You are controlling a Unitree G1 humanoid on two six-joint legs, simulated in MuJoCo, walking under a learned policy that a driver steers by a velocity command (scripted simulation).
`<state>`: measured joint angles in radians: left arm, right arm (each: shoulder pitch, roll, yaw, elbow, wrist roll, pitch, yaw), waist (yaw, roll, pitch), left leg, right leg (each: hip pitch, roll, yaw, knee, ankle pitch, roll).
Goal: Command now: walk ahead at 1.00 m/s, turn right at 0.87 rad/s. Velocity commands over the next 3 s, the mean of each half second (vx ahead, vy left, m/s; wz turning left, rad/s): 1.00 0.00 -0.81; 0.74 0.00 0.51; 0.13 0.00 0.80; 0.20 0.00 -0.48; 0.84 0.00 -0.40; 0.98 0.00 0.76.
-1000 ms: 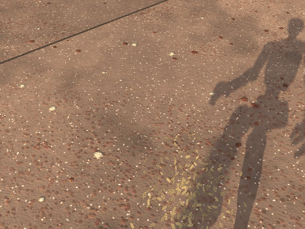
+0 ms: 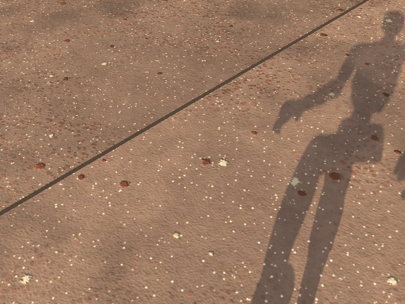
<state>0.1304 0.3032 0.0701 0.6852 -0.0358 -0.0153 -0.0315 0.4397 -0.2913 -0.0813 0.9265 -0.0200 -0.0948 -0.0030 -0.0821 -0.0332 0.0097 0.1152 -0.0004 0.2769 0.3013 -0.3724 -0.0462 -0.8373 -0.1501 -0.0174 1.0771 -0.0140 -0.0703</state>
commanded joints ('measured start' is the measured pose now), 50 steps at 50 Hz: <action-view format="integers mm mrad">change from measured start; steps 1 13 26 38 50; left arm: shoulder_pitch -39 220 383 -11 -128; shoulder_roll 16 123 40 56 76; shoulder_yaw -8 41 14 -21 16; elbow -66 -31 85 -88 -178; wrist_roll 5 34 14 53 43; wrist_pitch -9 -91 -69 -165 -115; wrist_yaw -33 -35 37 16 37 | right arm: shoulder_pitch -195 -328 -693 -108 -121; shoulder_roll -151 -75 -18 -103 -117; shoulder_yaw -20 23 22 -19 -48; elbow -124 -323 -438 -274 -253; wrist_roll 5 36 47 11 62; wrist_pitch -21 -83 -54 -28 83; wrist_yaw -15 6 43 47 -46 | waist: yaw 91 40 260 83 122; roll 6 122 -49 -24 145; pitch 167 -14 114 -10 -104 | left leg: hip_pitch -174 -816 -737 -101 -432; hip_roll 250 43 32 142 -89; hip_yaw -6 -453 -253 -825 -699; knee -198 1075 162 -35 295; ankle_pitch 433 55 575 511 544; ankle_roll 118 113 64 376 77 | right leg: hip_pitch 90 706 785 145 729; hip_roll -8 -31 46 148 248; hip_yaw -40 770 276 176 143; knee -171 -831 -849 177 -714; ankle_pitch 128 -529 13 -347 256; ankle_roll -33 -285 -150 24 94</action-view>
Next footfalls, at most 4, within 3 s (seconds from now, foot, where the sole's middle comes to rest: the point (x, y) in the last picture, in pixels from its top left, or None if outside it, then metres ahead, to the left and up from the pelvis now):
0.14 right None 0.33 -0.08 -0.76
0.64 left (227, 230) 0.80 -0.09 -0.76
1.04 right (268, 162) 1.11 -0.31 -0.76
1.50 left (213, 188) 1.00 -0.06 -0.76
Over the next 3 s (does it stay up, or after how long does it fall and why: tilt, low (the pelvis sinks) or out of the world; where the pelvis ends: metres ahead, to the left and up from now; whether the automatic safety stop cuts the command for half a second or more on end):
stays up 1.81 -0.36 0.00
